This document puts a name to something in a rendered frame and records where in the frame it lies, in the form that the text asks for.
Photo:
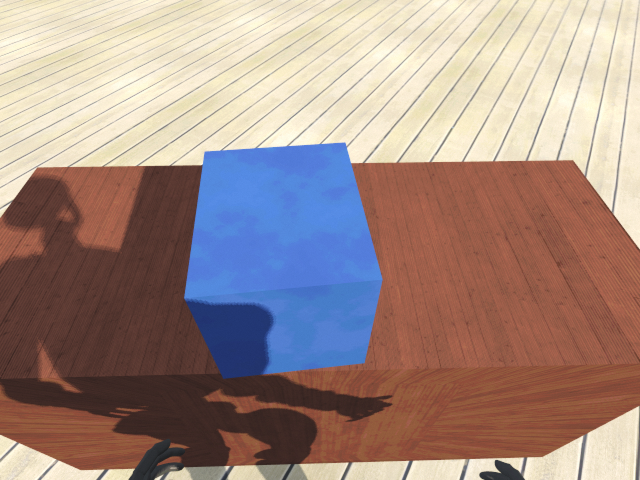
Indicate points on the pedestal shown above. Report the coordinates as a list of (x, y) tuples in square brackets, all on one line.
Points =
[(507, 324)]

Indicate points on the carton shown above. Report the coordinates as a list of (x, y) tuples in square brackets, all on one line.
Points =
[(283, 275)]

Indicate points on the robot left hand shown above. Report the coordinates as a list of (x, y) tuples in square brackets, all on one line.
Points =
[(147, 469)]

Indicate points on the robot right hand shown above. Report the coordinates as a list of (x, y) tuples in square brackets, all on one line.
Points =
[(507, 472)]

